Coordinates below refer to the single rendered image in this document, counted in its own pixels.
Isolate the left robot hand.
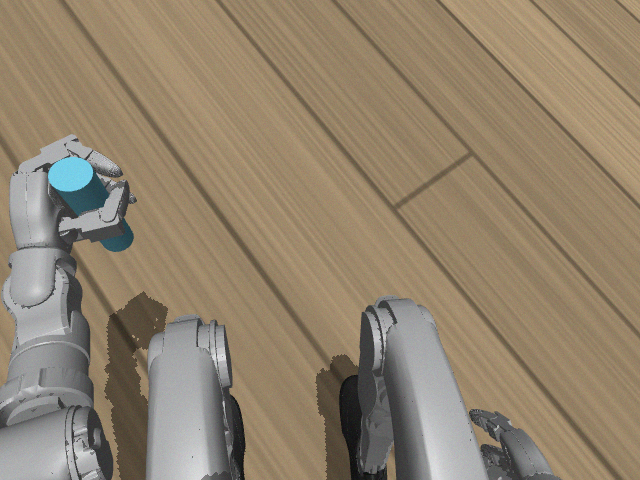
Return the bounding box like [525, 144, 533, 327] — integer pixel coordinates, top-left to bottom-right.
[9, 134, 137, 255]

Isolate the left robot arm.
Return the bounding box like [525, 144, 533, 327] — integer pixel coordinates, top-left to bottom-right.
[0, 246, 113, 480]

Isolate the can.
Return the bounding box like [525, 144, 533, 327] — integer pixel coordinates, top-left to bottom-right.
[48, 157, 134, 252]

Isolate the right robot foot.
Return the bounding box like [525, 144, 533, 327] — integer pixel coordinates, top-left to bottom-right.
[339, 375, 387, 480]

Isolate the left robot foot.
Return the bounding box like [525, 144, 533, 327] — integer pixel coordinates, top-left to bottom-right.
[230, 394, 246, 480]

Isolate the right robot hand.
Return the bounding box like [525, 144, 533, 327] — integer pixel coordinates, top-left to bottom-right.
[469, 409, 555, 480]

